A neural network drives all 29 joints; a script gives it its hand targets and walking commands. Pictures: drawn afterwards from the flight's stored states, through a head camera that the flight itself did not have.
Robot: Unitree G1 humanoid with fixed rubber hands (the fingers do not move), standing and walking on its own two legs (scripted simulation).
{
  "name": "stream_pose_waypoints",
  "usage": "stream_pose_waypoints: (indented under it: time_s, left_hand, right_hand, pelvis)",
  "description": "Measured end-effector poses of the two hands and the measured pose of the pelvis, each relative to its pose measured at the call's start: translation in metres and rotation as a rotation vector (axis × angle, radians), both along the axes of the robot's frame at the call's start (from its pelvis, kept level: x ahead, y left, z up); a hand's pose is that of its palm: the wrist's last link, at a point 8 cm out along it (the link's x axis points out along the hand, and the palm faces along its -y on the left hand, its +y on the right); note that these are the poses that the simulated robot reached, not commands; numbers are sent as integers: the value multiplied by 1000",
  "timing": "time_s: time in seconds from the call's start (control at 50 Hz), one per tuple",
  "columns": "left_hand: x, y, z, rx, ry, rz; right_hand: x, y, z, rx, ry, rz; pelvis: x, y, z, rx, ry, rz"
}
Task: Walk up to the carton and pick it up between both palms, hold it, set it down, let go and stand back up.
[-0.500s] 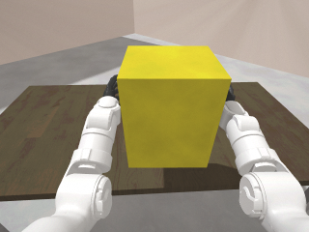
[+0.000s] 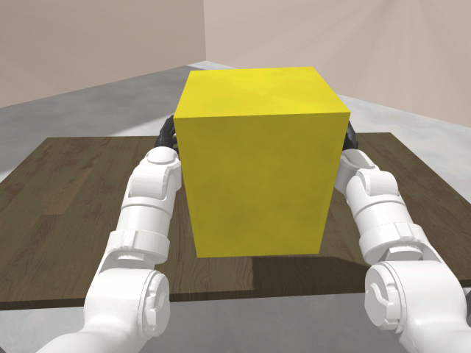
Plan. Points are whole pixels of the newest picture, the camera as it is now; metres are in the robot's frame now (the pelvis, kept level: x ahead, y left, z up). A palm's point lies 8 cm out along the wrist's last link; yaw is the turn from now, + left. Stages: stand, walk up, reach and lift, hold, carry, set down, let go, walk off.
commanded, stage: hold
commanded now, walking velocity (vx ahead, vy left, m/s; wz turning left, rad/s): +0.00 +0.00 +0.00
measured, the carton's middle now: (254, 162) +0.39 +0.02 +0.21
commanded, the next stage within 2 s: none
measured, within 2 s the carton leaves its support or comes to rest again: neither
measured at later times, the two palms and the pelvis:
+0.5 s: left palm (161, 152) +0.37 +0.17 +0.24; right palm (343, 154) +0.38 -0.13 +0.23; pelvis +0.00 +0.00 +0.00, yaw +0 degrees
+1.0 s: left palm (161, 154) +0.37 +0.17 +0.23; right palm (342, 156) +0.39 -0.13 +0.23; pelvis +0.00 +0.00 +0.00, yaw +0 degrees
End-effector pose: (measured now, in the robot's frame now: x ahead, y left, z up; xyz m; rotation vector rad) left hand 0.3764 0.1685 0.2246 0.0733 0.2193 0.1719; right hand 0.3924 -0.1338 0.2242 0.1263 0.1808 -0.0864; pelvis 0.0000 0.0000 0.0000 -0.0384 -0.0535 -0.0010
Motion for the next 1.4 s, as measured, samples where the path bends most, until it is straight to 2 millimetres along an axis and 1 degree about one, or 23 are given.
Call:
stream_pose_waypoints:
  time_s: [0.14, 0.28, 0.4, 0.94, 1.4]
  left_hand:
    - [-5, 1, 2, -5, 9, 1]
    - [-9, 3, 10, -11, -13, 4]
    - [-10, 4, 14, -14, -7, 6]
    - [-7, 4, 8, -9, 9, 3]
    - [-6, 3, 11, -5, 4, -1]
  right_hand:
    - [-4, 1, 3, -2, 9, 2]
    - [-8, 3, 13, 2, -11, 3]
    - [-9, 4, 11, 2, -3, 4]
    - [-6, 4, 6, 0, 16, 2]
    - [-7, 3, 7, 0, 14, -2]
  pelvis:
    - [-1, 0, 0, 0, -4, 0]
    - [-3, 1, 0, -1, -7, 0]
    - [-4, 1, 0, -1, -8, 0]
    - [-4, 2, 0, -1, -8, 0]
    - [-4, 2, 0, -1, -8, 0]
